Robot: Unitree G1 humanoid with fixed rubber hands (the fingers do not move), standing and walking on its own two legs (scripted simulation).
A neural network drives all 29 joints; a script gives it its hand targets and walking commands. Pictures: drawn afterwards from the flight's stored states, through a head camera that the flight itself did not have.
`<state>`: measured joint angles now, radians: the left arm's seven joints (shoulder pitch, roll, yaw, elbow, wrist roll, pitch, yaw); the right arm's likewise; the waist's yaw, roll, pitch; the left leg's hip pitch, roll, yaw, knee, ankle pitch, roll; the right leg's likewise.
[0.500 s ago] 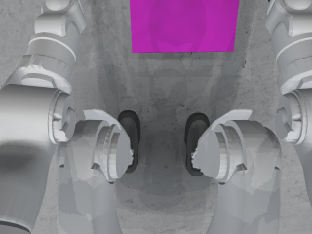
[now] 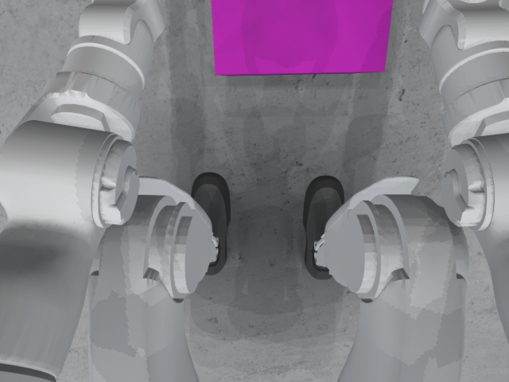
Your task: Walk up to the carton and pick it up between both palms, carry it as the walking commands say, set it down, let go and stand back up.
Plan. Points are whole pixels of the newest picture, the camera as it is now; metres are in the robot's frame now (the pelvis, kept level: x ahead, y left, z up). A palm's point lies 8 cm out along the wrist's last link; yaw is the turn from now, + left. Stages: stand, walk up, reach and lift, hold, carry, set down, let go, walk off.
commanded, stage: reach and lift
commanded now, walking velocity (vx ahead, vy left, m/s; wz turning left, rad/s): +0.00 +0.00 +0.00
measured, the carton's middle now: out of the picture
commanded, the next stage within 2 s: none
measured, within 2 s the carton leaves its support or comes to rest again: leaves its support in 0.70 s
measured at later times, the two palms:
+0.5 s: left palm out of the picture +0.56 +0.13 -0.18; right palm out of the picture +0.54 -0.18 -0.20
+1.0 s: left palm out of the picture +0.55 +0.13 -0.15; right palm out of the picture +0.54 -0.17 -0.18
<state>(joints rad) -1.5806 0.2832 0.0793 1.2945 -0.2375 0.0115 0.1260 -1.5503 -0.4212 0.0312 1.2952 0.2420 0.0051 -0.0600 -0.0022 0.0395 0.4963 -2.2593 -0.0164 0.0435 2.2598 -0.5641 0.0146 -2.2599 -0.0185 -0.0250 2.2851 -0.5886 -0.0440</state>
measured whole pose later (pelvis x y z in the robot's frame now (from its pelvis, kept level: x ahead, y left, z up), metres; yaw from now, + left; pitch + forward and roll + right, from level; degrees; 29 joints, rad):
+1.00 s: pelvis +0.01 +0.00 +0.00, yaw -1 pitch +32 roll +1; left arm -1.47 0.20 0.28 1.11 -0.09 0.13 0.10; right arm -1.46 -0.36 -0.03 1.17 0.14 0.15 -0.06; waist 0.02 0.07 0.41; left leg -2.25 -0.07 0.01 2.29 -0.61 -0.02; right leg -2.25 0.02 -0.02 2.30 -0.62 -0.03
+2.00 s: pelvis +0.01 +0.00 +0.06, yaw -1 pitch +44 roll +3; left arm -1.18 -0.01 0.49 0.72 0.14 0.25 0.15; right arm -1.27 -0.19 -0.23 0.92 -0.07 0.29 -0.13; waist 0.02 0.03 0.02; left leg -2.23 -0.11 -0.02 2.02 -0.56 -0.05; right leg -2.25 0.10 0.03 2.04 -0.55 0.01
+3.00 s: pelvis +0.02 +0.00 +0.18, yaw -2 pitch +42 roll +1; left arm -0.95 -0.09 0.49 0.68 0.20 0.27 0.15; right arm -1.01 -0.06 -0.34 0.81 -0.19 0.33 -0.11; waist 0.02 0.02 -0.18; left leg -1.88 -0.14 -0.07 1.67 -0.51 -0.05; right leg -1.90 0.12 0.06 1.67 -0.50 0.02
